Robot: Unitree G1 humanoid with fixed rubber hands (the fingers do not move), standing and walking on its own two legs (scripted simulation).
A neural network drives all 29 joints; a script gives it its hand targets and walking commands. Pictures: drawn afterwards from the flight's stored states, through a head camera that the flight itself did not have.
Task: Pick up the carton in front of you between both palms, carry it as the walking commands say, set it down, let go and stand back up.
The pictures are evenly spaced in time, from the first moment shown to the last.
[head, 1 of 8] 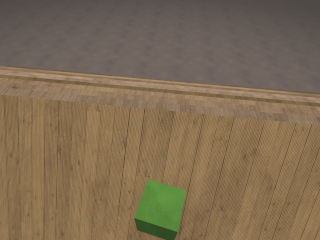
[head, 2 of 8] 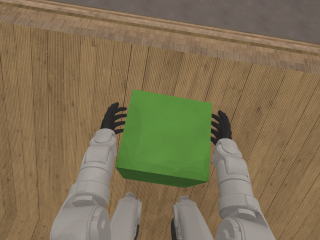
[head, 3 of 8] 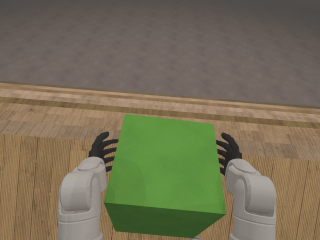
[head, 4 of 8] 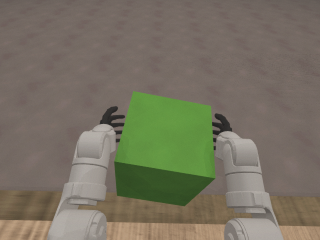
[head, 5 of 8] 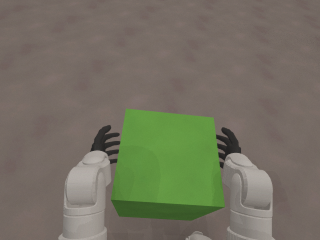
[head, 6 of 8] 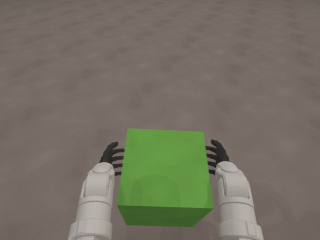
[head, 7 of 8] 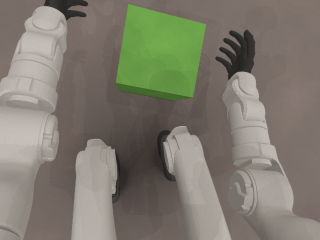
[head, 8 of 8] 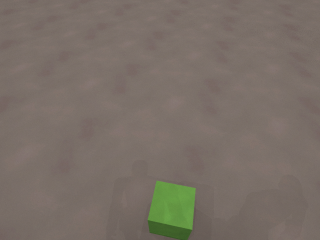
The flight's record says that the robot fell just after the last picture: no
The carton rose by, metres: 0.68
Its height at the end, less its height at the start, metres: -1.75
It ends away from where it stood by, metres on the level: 6.69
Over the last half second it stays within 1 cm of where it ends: yes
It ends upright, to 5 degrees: yes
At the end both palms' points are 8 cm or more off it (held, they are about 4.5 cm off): yes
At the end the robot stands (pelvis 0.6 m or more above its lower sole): yes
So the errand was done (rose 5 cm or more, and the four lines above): yes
